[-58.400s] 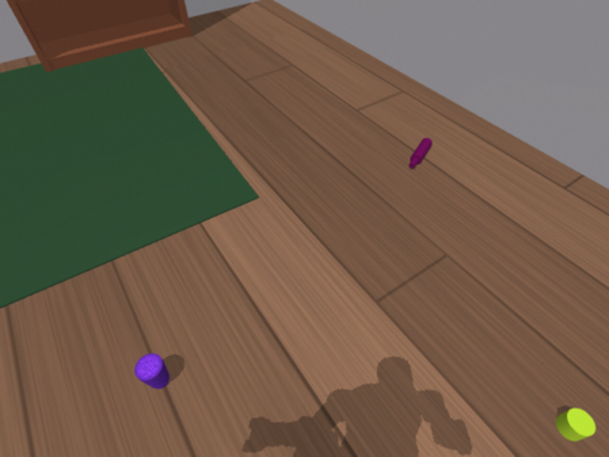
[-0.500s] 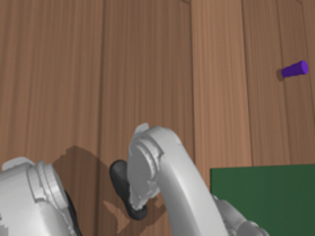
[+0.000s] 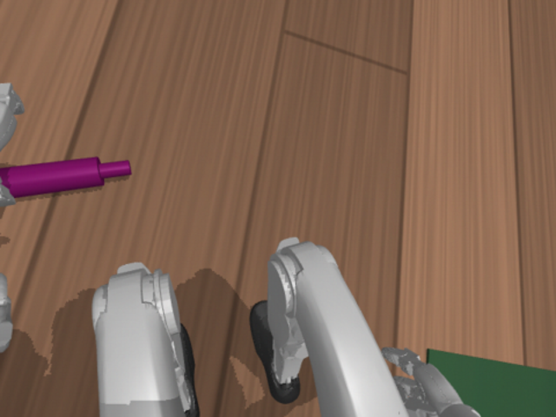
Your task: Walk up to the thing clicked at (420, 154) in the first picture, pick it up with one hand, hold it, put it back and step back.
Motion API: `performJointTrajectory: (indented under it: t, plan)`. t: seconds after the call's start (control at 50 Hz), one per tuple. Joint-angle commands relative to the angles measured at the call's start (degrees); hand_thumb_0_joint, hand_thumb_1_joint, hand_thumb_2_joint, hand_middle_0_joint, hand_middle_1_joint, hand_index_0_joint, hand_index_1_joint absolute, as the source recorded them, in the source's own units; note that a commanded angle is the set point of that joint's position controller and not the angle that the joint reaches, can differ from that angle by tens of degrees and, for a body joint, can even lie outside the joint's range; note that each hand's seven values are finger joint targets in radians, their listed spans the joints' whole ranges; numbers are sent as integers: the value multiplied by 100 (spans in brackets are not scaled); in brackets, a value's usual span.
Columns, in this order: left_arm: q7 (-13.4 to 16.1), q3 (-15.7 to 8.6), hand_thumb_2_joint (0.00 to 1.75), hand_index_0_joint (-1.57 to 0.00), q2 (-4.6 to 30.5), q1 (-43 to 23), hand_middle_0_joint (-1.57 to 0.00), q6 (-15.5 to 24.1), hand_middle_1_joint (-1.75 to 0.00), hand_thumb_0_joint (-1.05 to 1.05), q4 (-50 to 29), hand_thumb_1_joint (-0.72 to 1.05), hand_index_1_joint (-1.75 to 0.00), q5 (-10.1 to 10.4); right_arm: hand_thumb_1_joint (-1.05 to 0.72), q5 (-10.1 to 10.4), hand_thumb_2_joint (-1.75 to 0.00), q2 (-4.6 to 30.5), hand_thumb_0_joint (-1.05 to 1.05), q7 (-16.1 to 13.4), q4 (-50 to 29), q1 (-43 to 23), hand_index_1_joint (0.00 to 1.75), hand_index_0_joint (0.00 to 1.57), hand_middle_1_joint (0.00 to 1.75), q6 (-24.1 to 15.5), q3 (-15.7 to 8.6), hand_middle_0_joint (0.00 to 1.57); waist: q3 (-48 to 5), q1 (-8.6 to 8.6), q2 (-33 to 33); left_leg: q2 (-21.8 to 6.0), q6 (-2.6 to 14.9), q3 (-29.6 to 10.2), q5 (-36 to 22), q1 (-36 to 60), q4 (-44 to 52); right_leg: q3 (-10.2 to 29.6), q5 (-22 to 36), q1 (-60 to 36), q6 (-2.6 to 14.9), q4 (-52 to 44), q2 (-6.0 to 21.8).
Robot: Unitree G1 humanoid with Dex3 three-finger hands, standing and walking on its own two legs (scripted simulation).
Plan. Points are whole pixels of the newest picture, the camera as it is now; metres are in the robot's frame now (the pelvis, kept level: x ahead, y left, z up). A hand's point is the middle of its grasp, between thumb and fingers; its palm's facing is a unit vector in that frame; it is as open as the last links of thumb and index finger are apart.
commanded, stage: withdraw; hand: left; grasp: from above
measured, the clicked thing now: (67, 175) +0.52 +0.30 -0.34
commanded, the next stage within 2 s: home in 0.24 s
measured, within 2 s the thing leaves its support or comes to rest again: neither
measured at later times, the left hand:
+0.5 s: hand out of the picture +0.48 +0.35 -0.18, palm faces -0.36 -0.09 -0.93, open 13.2 cm
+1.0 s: hand out of the picture +0.31 +0.30 +0.03, palm faces -0.15 -0.75 -0.64, open 7.5 cm
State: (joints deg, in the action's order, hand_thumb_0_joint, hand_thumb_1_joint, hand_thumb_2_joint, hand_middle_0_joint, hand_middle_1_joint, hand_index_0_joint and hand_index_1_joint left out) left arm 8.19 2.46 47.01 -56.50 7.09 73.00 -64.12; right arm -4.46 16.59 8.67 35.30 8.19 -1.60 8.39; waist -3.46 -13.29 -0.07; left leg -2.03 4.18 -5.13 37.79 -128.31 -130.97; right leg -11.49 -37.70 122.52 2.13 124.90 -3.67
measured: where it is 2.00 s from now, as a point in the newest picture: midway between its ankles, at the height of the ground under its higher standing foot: (231, 382)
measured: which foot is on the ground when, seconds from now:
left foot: down 0.00-1.00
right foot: down 0.00-1.00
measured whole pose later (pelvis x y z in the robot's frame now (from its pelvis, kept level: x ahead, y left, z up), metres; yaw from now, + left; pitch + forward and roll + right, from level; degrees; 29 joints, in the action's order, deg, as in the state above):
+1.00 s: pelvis +0.01 +0.00 +0.15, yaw +7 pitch +31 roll -6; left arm 2.1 -2.4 27.8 -13.0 -6.2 28.1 -21.9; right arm 2.5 15.7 0.1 33.9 5.2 -2.5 0.6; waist -10.9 -3.5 1.1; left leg 0.2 3.1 -2.4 35.7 -99.1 -104.1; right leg -6.3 -36.5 94.7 1.5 100.3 -3.3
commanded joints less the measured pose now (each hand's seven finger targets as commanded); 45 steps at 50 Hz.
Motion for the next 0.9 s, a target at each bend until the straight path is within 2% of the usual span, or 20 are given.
performJointTrajectory:
  t: [0.0,0.02,0.12,0.16,0.24,0.26,0.32,0.36,0.4,0.46,0.5,0.54,0.58,0.62,0.66,0.68,0.76,0.82,0.86,0.88]
  plan:
    - [281,-295,98,-9,1341,-1733,-9,251,-99,0,-162,-48,-98,-96,-89,-20,-90,1333,0,-237,1,1170,30,20,30,96,-316,20,-2905,-255,1232,113,-151,-78,-554,2076,1247,362,774,-1626,90,-1261,-207]
    - [341,-292,98,-9,1379,-1877,-8,327,-99,0,-33,-49,-99,-182,-89,-56,-90,1351,0,-258,29,1173,30,20,30,97,-276,20,-2827,-345,1257,107,-140,-73,-533,2025,1170,332,778,-1536,80,-1259,-206]
    - [810,-397,97,-9,1651,-2105,-8,616,-101,0,620,-49,-99,-509,-89,-189,-89,1378,0,-297,76,1204,30,20,30,80,-85,20,-3050,-399,1548,93,-156,-44,-720,2024,940,352,908,-1604,72,-993,-250]
    - [1014,-540,98,-9,1916,-2250,-7,708,-101,0,760,-49,-100,-601,-89,-242,-89,1488,0,-318,56,1188,30,20,30,51,-77,20,-3114,-421,1753,96,-180,-101,-638,2135,911,263,819,-1384,85,-892,-228]
    - [1353,-918,97,-9,2495,-2546,-8,791,-100,0,349,-49,-98,-765,-89,-334,-89,1595,0,-348,26,1236,30,20,30,-12,-99,20,-3586,-273,2411,50,-241,-136,-652,2678,897,160,839,-1317,98,-698,-177]
    - [1416,-1037,96,-10,2653,-2580,-8,778,-99,0,79,-48,-98,-787,-89,-352,-89,1587,0,-347,-25,1262,30,20,30,-19,-101,20,-3937,-214,2574,32,-239,-131,-829,2832,836,164,969,-1432,91,-652,-195]
    - [1470,-1256,96,-10,2674,-2217,-9,629,-97,0,-274,-49,-96,-686,-90,-334,-90,1628,0,-322,-33,1353,30,20,30,-74,-242,20,-4327,-80,2839,35,-259,-156,-1227,3176,861,78,1309,-1354,72,-548,-118]
    - [1375,-1247,93,-22,2475,-1986,-25,508,-81,0,-601,-33,-80,-564,-88,-294,-89,1623,0,-297,1,1425,30,20,30,-99,-377,20,-4566,4,2958,26,-277,-213,-1455,3547,938,56,1424,-1252,73,-547,-89]
    - [1212,-1261,91,-22,2456,-1741,-24,371,-65,0,-940,-17,-64,-383,-88,-224,-90,1600,0,-262,57,1561,30,20,30,-78,-531,20,-4819,109,3037,8,-271,-205,-1596,3722,1020,103,1492,-1370,64,-636,-103]
    - [888,-1191,86,-20,1976,-1182,-22,124,-51,0,-1307,7,-52,81,-89,-123,-90,1525,0,-184,108,1704,30,20,30,-13,-750,20,-4718,221,2631,32,-241,-187,-1449,3598,1306,153,1354,-1535,59,-926,-94]
    - [584,-1132,85,-20,1709,-736,-21,-10,-46,0,-1878,23,-47,421,-89,-6,-90,1493,0,-167,94,1744,30,20,30,48,-901,20,-4910,409,2585,33,-256,-216,-1410,3908,1620,211,1225,-1639,72,-1114,-95]
    - [273,-1089,84,-19,1361,-148,-20,-181,-39,0,-2551,39,-40,896,-89,132,-90,1437,0,-162,20,1682,30,20,30,110,-1043,20,-5135,582,2359,32,-255,-205,-1605,4297,1862,295,1275,-1844,81,-1356,-94]
    - [10,-989,83,-19,886,292,-19,-371,-32,0,-2956,55,-32,1467,-90,257,-90,1324,0,-218,-8,1506,30,20,30,161,-1083,20,-4761,528,1955,60,-215,-193,-1452,4034,2061,373,1244,-1932,80,-1574,-97]
    - [-209,-1081,82,-19,669,829,-19,-523,-28,0,-3370,71,-28,1933,-90,353,-90,1272,0,-298,-26,1359,30,20,30,199,-1106,20,-4340,622,1618,62,-216,-292,-1271,4026,2397,408,1131,-1982,97,-1777,-60]
    - [-401,-1036,90,-20,523,1094,-20,-633,-30,0,-3858,87,-30,2294,-90,415,-90,1177,0,-379,-101,1173,30,20,30,223,-1112,20,-4264,684,1459,37,-182,-275,-1137,4194,2621,499,1061,-2255,83,-2063,-68]
    - [-480,-962,90,-20,259,1344,-20,-683,-30,0,-3954,90,-30,2489,-90,438,-90,1148,0,-407,-143,1101,30,20,30,211,-1110,20,-4054,641,1349,42,-189,-313,-1027,4215,2798,508,1008,-2335,79,-2174,-44]
    - [-526,-1013,90,-20,-36,1851,-20,-753,-30,0,-4759,90,-30,3174,-90,560,-90,1015,0,-559,-334,772,30,20,30,103,-1134,20,-3905,759,1234,38,-169,-299,-350,4437,3457,603,768,-2984,36,-2642,-32]
    - [-504,-868,90,-20,-480,2298,-20,-826,-30,0,-5040,90,-30,3581,-90,634,-90,964,0,-704,-412,554,30,20,30,-13,-1140,20,-3672,744,1170,49,-201,-346,-306,4901,3884,651,758,-3189,25,-2990,5]
    - [-433,-1032,90,-20,-482,2742,-20,-943,-30,0,-5152,90,-30,3825,-90,673,-90,925,0,-804,-487,446,30,20,30,-99,-1125,20,-3663,866,1114,69,-210,-311,-309,5218,4152,693,758,-3536,14,-3260,11]
    - [-427,-930,90,-20,-686,2930,-20,-996,-30,0,-5326,90,-30,4002,-90,691,-90,896,0,-851,-539,371,30,20,30,-147,-1129,20,-3624,831,1048,83,-204,-257,-312,5311,4265,721,748,-3711,17,-3441,12]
